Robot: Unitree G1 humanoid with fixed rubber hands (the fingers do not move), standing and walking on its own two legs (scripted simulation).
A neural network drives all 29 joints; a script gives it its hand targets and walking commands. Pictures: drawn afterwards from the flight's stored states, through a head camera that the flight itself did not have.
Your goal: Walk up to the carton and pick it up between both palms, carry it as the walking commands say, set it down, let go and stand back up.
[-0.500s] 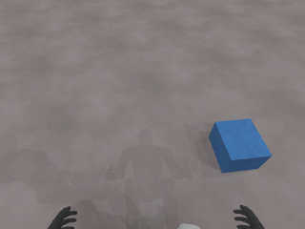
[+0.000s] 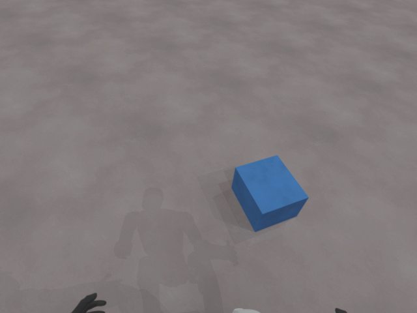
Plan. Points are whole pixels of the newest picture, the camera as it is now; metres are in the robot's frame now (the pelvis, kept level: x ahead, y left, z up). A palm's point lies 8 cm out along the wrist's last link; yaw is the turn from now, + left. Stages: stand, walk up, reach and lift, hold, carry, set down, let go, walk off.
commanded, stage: walk up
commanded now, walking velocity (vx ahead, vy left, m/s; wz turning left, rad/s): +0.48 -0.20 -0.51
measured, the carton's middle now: (266, 192) +0.80 -0.33 -0.67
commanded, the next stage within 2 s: none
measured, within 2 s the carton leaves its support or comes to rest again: neither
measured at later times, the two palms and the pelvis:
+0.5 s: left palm (140, 250) +0.27 +0.16 -0.11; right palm (370, 228) +0.32 -0.38 -0.08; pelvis +0.19 -0.10 +0.01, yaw -10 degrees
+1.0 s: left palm (195, 167) +0.54 +0.04 -0.13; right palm (391, 267) +0.25 -0.43 -0.13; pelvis +0.36 -0.18 -0.01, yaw -18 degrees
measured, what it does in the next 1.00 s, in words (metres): walks ahead, turning right: right foot, then left foot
